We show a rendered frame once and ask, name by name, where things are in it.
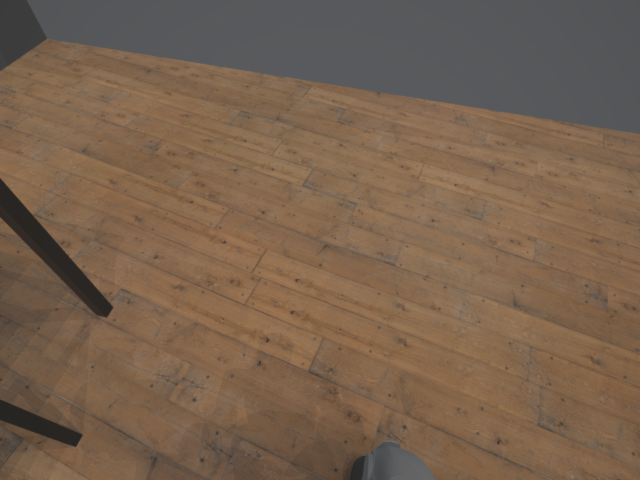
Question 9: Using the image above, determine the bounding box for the table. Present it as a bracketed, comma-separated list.
[0, 178, 113, 318]

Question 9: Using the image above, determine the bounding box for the robot right thigh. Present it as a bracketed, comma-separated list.
[363, 446, 436, 480]

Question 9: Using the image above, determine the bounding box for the chair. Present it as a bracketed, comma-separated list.
[0, 400, 82, 447]

